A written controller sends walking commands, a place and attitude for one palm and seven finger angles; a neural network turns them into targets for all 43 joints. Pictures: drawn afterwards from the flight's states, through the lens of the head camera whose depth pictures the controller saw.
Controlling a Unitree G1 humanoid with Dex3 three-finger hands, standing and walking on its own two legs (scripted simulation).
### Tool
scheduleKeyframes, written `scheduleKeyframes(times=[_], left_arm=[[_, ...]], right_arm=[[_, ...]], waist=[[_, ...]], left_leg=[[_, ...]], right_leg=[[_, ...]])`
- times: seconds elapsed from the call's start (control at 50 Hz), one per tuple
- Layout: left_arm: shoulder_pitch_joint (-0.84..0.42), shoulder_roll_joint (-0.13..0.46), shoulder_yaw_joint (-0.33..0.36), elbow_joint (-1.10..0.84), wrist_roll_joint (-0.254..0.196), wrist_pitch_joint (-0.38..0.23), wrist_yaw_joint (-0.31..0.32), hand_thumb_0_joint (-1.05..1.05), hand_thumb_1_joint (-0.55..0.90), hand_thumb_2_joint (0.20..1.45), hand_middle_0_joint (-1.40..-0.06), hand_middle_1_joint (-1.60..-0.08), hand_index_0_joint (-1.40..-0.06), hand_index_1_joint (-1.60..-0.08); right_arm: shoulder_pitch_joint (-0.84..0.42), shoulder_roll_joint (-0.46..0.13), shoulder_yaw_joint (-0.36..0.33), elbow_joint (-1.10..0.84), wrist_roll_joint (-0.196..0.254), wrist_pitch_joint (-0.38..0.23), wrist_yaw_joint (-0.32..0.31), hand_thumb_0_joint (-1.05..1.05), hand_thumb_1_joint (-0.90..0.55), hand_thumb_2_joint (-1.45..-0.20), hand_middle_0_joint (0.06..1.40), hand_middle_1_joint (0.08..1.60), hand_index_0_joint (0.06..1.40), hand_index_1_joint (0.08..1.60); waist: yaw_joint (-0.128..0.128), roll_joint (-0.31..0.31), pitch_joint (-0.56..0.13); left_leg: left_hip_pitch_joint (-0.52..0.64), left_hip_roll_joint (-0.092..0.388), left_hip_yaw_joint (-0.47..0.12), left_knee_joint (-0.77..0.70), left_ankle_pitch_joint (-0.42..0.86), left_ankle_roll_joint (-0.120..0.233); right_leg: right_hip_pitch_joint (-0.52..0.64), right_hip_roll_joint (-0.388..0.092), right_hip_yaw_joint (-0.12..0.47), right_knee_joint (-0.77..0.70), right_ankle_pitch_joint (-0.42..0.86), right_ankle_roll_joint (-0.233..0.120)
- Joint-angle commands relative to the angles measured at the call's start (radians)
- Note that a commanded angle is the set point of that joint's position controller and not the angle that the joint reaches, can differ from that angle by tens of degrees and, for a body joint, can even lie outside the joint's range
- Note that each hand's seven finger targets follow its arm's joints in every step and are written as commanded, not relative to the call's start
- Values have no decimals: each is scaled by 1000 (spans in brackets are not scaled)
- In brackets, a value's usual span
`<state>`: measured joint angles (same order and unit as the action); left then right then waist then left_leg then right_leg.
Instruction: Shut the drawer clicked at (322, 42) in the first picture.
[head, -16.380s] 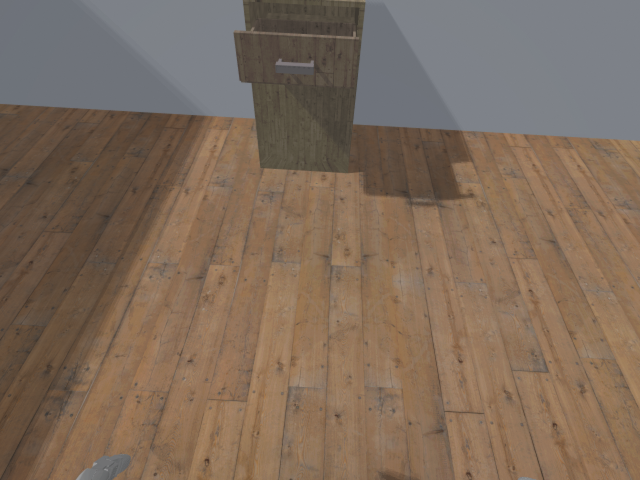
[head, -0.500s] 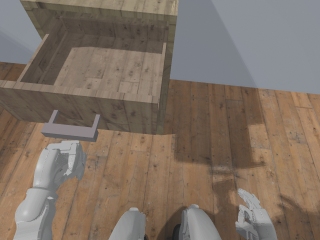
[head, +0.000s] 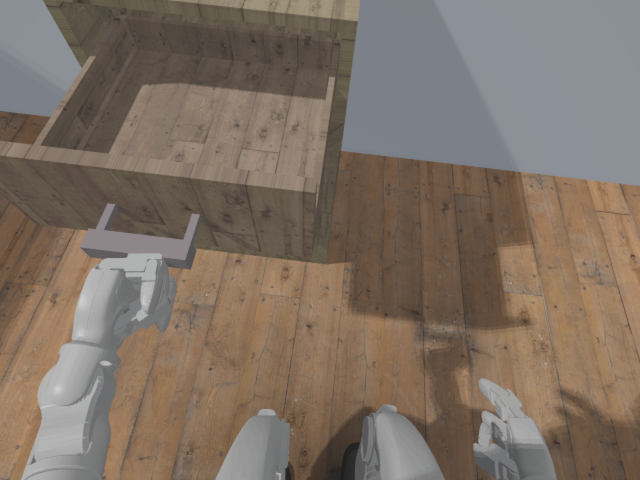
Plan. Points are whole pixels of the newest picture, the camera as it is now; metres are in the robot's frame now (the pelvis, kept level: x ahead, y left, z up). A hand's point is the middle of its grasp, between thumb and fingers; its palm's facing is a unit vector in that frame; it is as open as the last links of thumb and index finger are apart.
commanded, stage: push the drawer shut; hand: left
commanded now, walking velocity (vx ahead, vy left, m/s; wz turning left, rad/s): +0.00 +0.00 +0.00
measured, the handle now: (146, 232) +0.39 +0.24 +0.03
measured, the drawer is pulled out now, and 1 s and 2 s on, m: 0.28 0.16 0.04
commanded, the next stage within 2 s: none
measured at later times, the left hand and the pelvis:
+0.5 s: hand (180, 245) +0.38 +0.19 +0.03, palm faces -0.08 -1.00 -0.04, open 3.2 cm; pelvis +0.00 +0.00 +0.00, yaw -1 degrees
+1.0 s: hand (189, 209) +0.43 +0.19 +0.03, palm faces -0.09 -1.00 -0.04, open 3.1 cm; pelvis +0.00 +0.01 +0.00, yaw -2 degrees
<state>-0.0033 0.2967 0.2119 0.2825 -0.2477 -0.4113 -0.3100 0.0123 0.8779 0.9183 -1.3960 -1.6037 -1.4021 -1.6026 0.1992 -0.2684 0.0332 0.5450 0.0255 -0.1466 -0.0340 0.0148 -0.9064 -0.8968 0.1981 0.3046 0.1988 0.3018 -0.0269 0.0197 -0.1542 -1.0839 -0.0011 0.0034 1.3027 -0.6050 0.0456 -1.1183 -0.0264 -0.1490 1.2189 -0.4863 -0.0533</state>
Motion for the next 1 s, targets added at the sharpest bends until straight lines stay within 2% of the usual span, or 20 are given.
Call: scheduleKeyframes(times=[0.0,0.06,0.2,0.24,0.28,0.34,0.38,0.44,0.56,0.6,0.62,0.66,0.68,0.72,0.82,0.86,0.88,0.92,0.94,0.98], left_arm=[[-309,168,51,-166,-4,-58,11,0,900,900,-1400,-1600,-1400,-1600],[-345,166,51,-140,-3,-53,8,0,900,900,-1400,-1600,-1400,-1600],[-455,237,112,-20,-10,-41,-6,0,900,900,-1400,-1600,-1400,-1600],[-435,242,128,4,-10,-43,-10,0,900,900,-1400,-1600,-1400,-1600],[-457,235,120,7,-11,-45,-10,0,900,900,-1400,-1600,-1400,-1600],[-500,249,128,59,-4,-48,-8,0,900,900,-1400,-1600,-1400,-1600],[-540,229,110,66,0,-55,-3,0,900,900,-1400,-1600,-1400,-1600],[-559,282,156,105,7,-67,-6,0,900,900,-1400,-1600,-1400,-1600],[-667,269,139,191,18,-76,-8,0,900,900,-1400,-1600,-1400,-1600],[-725,285,143,191,19,-87,-8,0,900,900,-1400,-1600,-1400,-1600],[-722,291,154,192,22,-88,-8,0,900,900,-1400,-1600,-1400,-1600],[-708,303,165,201,22,-89,-10,0,900,900,-1400,-1600,-1400,-1600],[-721,291,156,216,22,-87,-10,0,900,900,-1400,-1600,-1400,-1600],[-769,289,144,224,25,-90,-14,0,900,900,-1400,-1600,-1400,-1600],[-819,316,165,259,33,-99,-5,0,900,900,-1400,-1600,-1400,-1600],[-845,290,143,312,39,-99,-1,0,900,900,-1400,-1600,-1400,-1600],[-870,303,154,336,43,-100,2,0,900,900,-1400,-1600,-1400,-1600],[-921,324,161,357,52,-110,1,0,900,900,-1400,-1600,-1400,-1600],[-948,313,150,377,53,-110,0,0,900,900,-1400,-1600,-1400,-1600],[-986,357,181,402,62,-114,2,0,900,900,-1400,-1600,-1400,-1600]], right_arm=[[32,-152,-63,-102,-1,-44,-19,0,-900,-900,200,300,200,300],[39,-151,-64,-95,-1,-42,-21,0,-900,-900,200,300,200,300],[55,-154,-56,-83,1,-24,-25,0,-900,-900,200,300,200,300],[62,-153,-57,-84,2,-16,-21,0,-900,-900,200,300,200,300],[68,-153,-58,-84,2,-12,-17,0,-900,-900,200,300,200,300],[83,-158,-58,-76,0,-2,-14,0,-900,-900,200,300,200,300],[89,-156,-60,-73,-1,1,-11,0,-900,-900,200,300,200,300],[105,-162,-61,-66,-4,12,-10,0,-900,-900,200,300,200,300],[121,-164,-60,-50,-4,29,-8,0,-900,-900,200,300,200,300],[129,-168,-61,-48,-5,31,-11,0,-900,-900,200,300,200,300],[137,-170,-62,-43,-9,35,-9,0,-900,-900,200,300,200,300],[141,-170,-64,-41,-9,41,-6,0,-900,-900,200,300,200,300],[141,-168,-63,-38,-10,43,-5,0,-900,-900,200,300,200,300],[148,-169,-61,-31,-12,47,-4,0,-900,-900,200,300,200,300],[161,-172,-62,-24,-15,61,1,0,-900,-900,200,300,200,300],[162,-171,-61,-20,-13,66,2,0,-900,-900,200,300,200,300],[162,-172,-60,-15,-15,67,1,0,-900,-900,200,300,200,300],[173,-175,-58,-10,-17,71,1,0,-900,-900,200,300,200,300],[175,-175,-57,-8,-17,73,1,0,-900,-900,200,300,200,300],[183,-178,-55,-2,-21,76,0,0,-900,-900,200,300,200,300]], waist=[[-51,51,-353],[-46,58,-390],[-51,25,-390],[-33,60,-404],[-35,65,-414],[-45,56,-396],[-56,47,-396],[-48,46,-414],[-71,46,-388],[-75,77,-402],[-65,88,-447],[-60,91,-469],[-68,75,-463],[-75,101,-460],[-77,88,-466],[-96,56,-423],[-98,55,-407],[-99,84,-419],[-112,80,-413],[-106,81,-435]], left_leg=[[157,0,-75,-200,292,-23],[169,-2,-68,-201,304,-23],[111,-3,-56,-198,278,-14],[143,-3,-56,-215,301,-22],[161,0,-57,-223,317,-24],[159,2,-60,-225,327,-25],[157,3,-57,-222,320,-23],[161,4,-58,-223,347,-26],[155,6,-61,-222,322,-25],[177,6,-66,-218,339,-26],[208,6,-68,-220,370,-30],[223,8,-66,-219,399,-34],[214,8,-66,-217,407,-32],[239,12,-77,-217,426,-38],[239,13,-81,-217,439,-39],[208,13,-79,-218,386,-34],[178,10,-75,-215,351,-29],[197,11,-80,-215,355,-32],[193,10,-80,-212,347,-30],[173,8,-76,-202,341,-27]], right_leg=[[262,21,120,-154,138,21],[286,17,127,-159,156,24],[337,20,151,-175,145,25],[336,20,143,-172,166,23],[341,21,138,-173,182,23],[324,25,134,-169,194,23],[321,23,136,-172,193,26],[334,25,134,-162,221,23],[295,28,133,-166,193,24],[278,31,130,-157,199,20],[287,30,129,-154,220,21],[300,28,129,-154,244,22],[306,28,129,-155,256,24],[270,31,121,-148,252,22],[273,35,119,-146,259,21],[255,35,121,-156,224,25],[254,34,126,-159,204,26],[234,36,124,-151,200,22],[225,35,123,-153,194,24],[243,34,130,-149,193,23]])
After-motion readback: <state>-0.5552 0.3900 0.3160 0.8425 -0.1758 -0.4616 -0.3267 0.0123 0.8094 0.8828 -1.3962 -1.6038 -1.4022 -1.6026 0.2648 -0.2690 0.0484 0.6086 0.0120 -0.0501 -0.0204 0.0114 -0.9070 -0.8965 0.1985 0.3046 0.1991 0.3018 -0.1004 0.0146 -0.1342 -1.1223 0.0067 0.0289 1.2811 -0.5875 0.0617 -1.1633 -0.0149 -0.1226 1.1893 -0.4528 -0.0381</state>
